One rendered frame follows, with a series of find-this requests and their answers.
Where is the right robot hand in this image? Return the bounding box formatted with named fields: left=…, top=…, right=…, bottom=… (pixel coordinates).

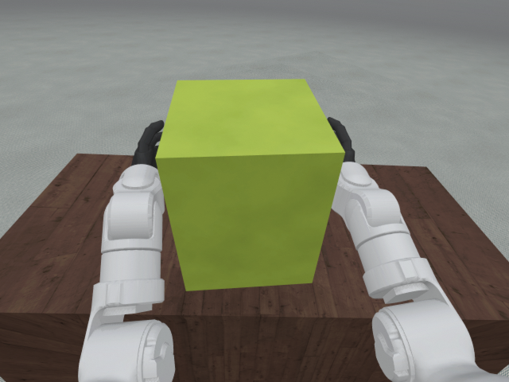
left=327, top=117, right=355, bottom=162

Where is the robot left upper arm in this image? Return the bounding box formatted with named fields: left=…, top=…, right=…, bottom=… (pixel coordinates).
left=80, top=319, right=175, bottom=382

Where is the robot right upper arm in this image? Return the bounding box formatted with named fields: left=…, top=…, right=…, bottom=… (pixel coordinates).
left=372, top=298, right=509, bottom=382

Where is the left robot hand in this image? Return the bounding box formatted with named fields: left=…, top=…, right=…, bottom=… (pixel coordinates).
left=131, top=120, right=164, bottom=168

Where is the robot left forearm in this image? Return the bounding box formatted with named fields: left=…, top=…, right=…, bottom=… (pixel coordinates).
left=78, top=164, right=165, bottom=382

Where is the carton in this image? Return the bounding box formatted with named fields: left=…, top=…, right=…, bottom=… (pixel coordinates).
left=155, top=79, right=345, bottom=291

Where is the robot right forearm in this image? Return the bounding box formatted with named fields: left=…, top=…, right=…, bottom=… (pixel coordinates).
left=332, top=162, right=475, bottom=360

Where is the pedestal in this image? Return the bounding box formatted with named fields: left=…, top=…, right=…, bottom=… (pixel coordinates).
left=0, top=154, right=509, bottom=382

